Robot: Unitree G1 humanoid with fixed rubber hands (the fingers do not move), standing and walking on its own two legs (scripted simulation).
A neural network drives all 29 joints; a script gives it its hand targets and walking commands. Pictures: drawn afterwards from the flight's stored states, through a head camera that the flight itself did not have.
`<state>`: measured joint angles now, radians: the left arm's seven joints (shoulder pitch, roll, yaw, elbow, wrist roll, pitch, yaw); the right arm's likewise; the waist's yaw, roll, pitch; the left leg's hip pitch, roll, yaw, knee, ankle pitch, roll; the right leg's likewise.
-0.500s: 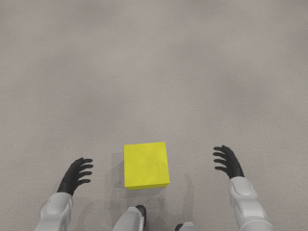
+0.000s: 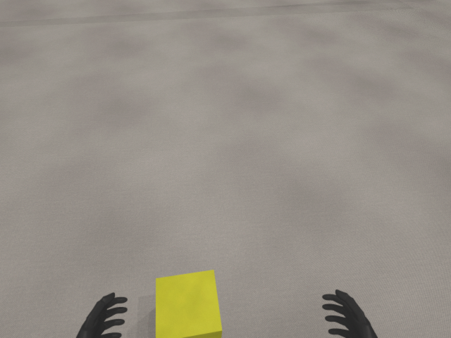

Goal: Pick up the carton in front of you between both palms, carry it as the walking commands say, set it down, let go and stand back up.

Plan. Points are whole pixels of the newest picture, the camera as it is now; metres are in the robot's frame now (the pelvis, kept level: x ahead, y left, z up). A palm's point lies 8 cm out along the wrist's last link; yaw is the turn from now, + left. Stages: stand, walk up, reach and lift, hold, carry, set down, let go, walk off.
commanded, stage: let go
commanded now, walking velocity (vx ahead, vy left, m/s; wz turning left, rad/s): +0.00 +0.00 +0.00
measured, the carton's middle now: (189, 312) +0.35 +0.11 -0.65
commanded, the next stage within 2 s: stand in 0.26 s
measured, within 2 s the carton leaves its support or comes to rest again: neither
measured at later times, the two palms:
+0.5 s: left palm out of the picture +0.13 +0.31 -0.10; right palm out of the picture +0.14 -0.26 -0.07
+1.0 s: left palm out of the picture +0.12 +0.33 -0.11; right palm out of the picture +0.11 -0.26 -0.09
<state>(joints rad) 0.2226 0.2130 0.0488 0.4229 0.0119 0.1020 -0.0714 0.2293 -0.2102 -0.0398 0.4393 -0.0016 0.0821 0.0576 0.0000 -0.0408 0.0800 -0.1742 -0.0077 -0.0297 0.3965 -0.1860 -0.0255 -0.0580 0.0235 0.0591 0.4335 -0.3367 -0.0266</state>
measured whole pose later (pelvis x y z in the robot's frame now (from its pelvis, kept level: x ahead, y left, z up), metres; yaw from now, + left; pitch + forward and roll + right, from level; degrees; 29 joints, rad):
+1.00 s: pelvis +0.00 +0.04 +0.00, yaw -1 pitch -1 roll +0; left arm 0.21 0.37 0.02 0.80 0.03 0.01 0.03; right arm 0.13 -0.33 -0.03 0.90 -0.03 0.00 -0.02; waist -0.01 -0.04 0.02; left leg -0.21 -0.02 0.00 0.48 -0.24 0.02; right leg -0.06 0.00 0.09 0.43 -0.34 0.02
